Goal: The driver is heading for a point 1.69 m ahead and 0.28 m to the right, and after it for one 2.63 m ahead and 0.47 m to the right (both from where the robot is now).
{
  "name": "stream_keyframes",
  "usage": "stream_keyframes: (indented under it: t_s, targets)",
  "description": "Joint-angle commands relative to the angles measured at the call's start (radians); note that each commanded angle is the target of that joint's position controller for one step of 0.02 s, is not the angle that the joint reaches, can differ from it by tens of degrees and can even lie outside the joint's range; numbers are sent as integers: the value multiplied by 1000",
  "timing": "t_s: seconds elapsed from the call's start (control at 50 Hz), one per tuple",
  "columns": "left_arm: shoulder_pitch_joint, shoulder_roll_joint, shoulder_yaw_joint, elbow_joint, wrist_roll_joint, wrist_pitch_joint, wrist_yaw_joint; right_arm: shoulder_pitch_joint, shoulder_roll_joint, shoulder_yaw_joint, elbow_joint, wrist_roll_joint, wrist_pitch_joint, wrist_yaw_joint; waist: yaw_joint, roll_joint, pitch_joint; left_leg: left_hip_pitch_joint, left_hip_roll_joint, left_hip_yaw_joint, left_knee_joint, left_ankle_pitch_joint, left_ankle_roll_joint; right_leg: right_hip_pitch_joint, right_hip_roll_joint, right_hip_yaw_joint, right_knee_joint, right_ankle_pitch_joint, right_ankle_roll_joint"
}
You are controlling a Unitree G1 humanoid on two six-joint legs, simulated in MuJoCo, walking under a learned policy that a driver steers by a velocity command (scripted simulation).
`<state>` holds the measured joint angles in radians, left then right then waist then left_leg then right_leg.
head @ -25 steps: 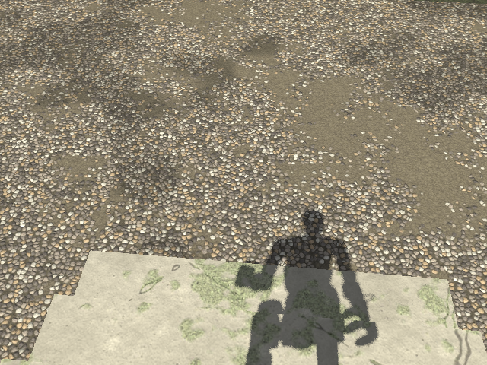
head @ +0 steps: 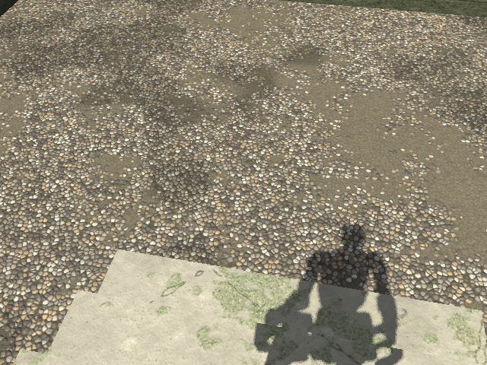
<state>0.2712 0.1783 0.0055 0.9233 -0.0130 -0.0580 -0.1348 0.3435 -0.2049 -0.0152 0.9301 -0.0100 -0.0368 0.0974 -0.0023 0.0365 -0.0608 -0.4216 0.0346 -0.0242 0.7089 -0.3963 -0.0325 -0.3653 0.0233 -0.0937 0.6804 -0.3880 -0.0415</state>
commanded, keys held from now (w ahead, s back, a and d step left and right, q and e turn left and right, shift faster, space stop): no key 1.00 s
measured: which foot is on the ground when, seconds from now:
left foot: down 0.00-1.00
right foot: down 0.00-1.00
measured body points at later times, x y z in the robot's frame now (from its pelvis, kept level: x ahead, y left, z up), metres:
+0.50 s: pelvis +0.01 +0.00 +0.02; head +0.03 -0.01 +0.47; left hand +0.04 +0.23 -0.13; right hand +0.06 -0.23 -0.13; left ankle +0.01 +0.13 -0.72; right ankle -0.02 -0.09 -0.72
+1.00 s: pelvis +0.02 +0.00 +0.02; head +0.03 -0.01 +0.47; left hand +0.02 +0.21 -0.13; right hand +0.01 -0.22 -0.14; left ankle +0.01 +0.13 -0.72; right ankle -0.02 -0.09 -0.72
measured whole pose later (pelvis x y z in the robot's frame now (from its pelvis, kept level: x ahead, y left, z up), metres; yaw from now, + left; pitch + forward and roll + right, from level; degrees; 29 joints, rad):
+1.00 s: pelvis +0.02 +0.00 +0.02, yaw -2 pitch +0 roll +0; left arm 0.31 0.13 0.09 1.11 0.01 -0.05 -0.11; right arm 0.25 -0.14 -0.06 1.15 -0.02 -0.01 0.06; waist 0.00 0.01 0.02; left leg -0.19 0.02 0.02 0.46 -0.26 -0.02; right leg -0.15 0.02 -0.05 0.46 -0.30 -0.04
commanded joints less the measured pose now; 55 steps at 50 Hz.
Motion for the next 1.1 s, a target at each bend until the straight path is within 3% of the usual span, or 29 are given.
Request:
stream_keyframes:
  t_s: [0.02, 0.04, 0.08, 0.14, 0.26, 0.28, 0.3, 0.32, 0.36, 0.38, 0.4, 0.42, 0.44, 0.5, 0.56, 1.1]
  targets:
    - [11, 174, 57, -46, 30, -26, 12, -115, -128, -34, -74, 13, -9, -17, 60, -8, 72, -68, -18, -23, -275, 27, 67, 124, -47, 38, -172, -37, 4]
    - [-29, 135, 57, -58, 38, -27, 17, -102, -104, -28, -57, 28, -7, -25, 65, -4, 96, -65, -10, -36, -283, 87, 65, 122, -59, 45, -165, 31, -10]
    - [24, 100, 58, -14, 11, -25, 16, -50, -75, -27, -35, 27, 3, -26, 52, -19, 102, 6, -19, -15, -270, 171, 46, 120, -55, 49, -188, 169, -24]
    - [-7, 101, 67, -10, 13, -19, 11, -11, -58, -29, -6, 9, 2, -29, 22, -26, 43, 89, -34, 24, -249, 283, 37, 168, -54, 53, -192, 366, -18]
    - [-12, 107, 87, 21, 15, -10, 28, -24, -57, -38, 20, 8, 8, -34, 8, -32, 35, 144, -27, 42, -262, 331, 41, 193, -45, 47, -217, 405, -1]
    - [16, 59, 59, 33, 45, 28, 106, -44, -67, -38, 31, -23, 36, -96, 23, -24, -4, 228, 57, -37, -232, 503, 48, 230, -144, 111, -200, 509, 4]
    - [36, 62, 57, 51, 30, 44, 141, -38, -55, -39, 42, -8, 48, -124, 16, -27, -8, 258, 68, -49, -235, 553, 51, 224, -145, 120, -202, 529, 5]
    - [34, 76, 56, 57, 21, 53, 157, -52, -56, -38, 48, 2, 57, -138, 13, -31, 19, 270, 70, -50, -241, 559, 53, 214, -143, 122, -213, 520, 6]
    - [21, 86, 53, 65, 18, 61, 165, -76, -54, -38, 63, 7, 71, -143, 6, -36, 43, 286, 69, -48, -259, 514, 56, 204, -140, 123, -236, 482, 4]
    - [24, 84, 51, 73, 18, 63, 162, -79, -54, -38, 77, 7, 78, -142, 4, -36, 58, 290, 66, -46, -271, 476, 56, 200, -138, 124, -250, 449, 4]
    - [-6, 108, 70, 55, 5, 37, 78, -44, -32, -36, 61, 10, 58, -68, -20, -68, 139, 218, -20, 47, -301, 303, 49, 135, -48, 64, -295, 302, -4]
    - [-22, 128, 79, 63, 16, 23, 35, -60, -67, -47, 79, -3, 48, -34, -17, -50, 149, 223, -36, 57, -326, 244, 46, 135, -40, 59, -319, 252, -5]
    - [-14, 125, 87, 68, 25, 14, 18, -72, -72, -53, 78, -10, 42, -22, -9, -44, 139, 218, -40, 61, -336, 224, 48, 152, -41, 56, -323, 246, -8]
    - [13, 93, 94, 97, 26, 0, 23, -99, -62, -56, 94, -5, 26, -33, 3, -45, 92, 225, -35, 65, -337, 257, 46, 211, -47, 54, -302, 329, -1]
    - [36, 76, 95, 114, 21, 4, 28, -101, -41, -52, 110, 0, 22, -36, 6, -44, 75, 228, -33, 66, -330, 307, 44, 230, -47, 56, -293, 400, 1]
    - [137, 22, 93, 188, 21, 5, 32, -15, 7, -48, 234, -7, 18, -40, 7, -38, 117, 180, -26, 81, -304, 282, 38, 206, -33, 67, -287, 349, -7]
Next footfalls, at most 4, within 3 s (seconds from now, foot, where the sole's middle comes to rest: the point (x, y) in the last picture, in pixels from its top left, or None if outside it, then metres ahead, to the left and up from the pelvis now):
2.56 right None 0.35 -0.11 -0.92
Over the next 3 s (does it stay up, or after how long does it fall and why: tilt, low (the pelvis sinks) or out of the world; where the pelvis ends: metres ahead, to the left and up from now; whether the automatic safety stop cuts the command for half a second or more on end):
stays up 0.48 0.02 -0.24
